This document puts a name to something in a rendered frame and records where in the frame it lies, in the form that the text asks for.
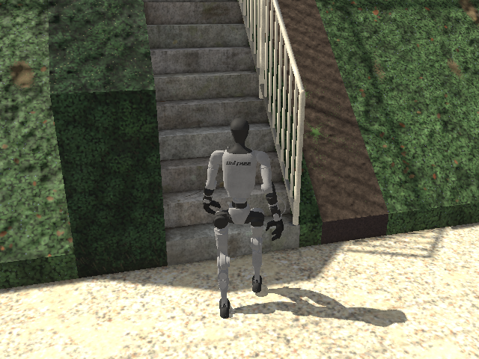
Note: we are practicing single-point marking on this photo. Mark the stairs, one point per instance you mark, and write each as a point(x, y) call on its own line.
point(204, 78)

